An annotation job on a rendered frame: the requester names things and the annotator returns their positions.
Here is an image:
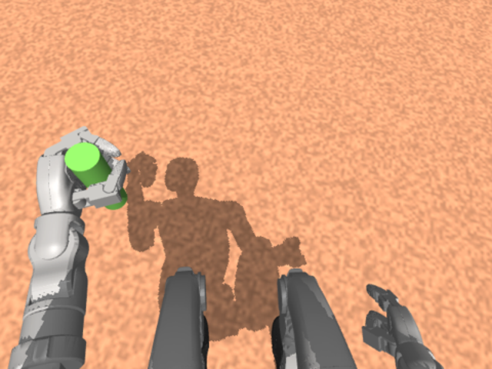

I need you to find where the left robot arm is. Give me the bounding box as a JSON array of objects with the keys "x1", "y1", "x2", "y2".
[{"x1": 8, "y1": 211, "x2": 89, "y2": 369}]

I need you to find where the right robot hand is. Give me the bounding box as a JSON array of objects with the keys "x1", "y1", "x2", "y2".
[{"x1": 362, "y1": 284, "x2": 424, "y2": 359}]

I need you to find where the right robot arm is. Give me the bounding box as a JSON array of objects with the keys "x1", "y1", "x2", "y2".
[{"x1": 395, "y1": 341, "x2": 444, "y2": 369}]

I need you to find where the left robot hand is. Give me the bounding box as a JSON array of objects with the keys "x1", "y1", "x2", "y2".
[{"x1": 36, "y1": 126, "x2": 131, "y2": 217}]

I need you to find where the can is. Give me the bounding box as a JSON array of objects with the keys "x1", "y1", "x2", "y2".
[{"x1": 65, "y1": 142, "x2": 128, "y2": 210}]

